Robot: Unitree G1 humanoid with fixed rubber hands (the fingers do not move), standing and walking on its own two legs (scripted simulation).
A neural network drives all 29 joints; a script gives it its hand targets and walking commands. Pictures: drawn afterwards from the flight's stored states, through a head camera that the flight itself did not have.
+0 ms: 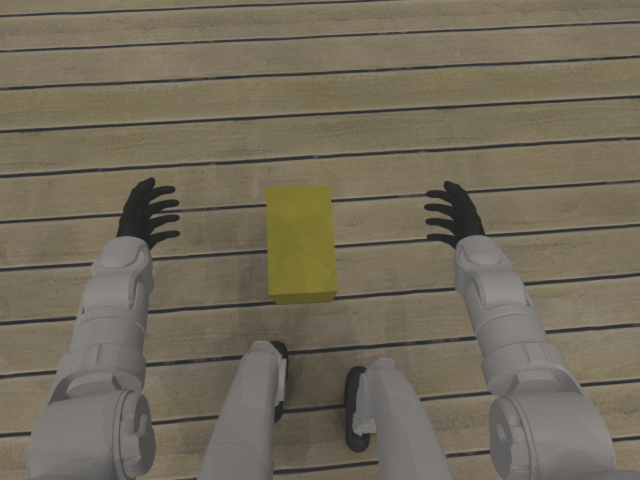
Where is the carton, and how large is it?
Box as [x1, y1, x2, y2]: [266, 185, 337, 304]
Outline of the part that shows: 329,185 266,188 268,286 269,295 277,304 331,301 337,291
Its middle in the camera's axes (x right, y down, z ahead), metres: -0.04 +0.02 +0.99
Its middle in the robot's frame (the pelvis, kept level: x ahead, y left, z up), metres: +0.48 +0.08 -0.57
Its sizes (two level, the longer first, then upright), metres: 0.249 0.150 0.247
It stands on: the floor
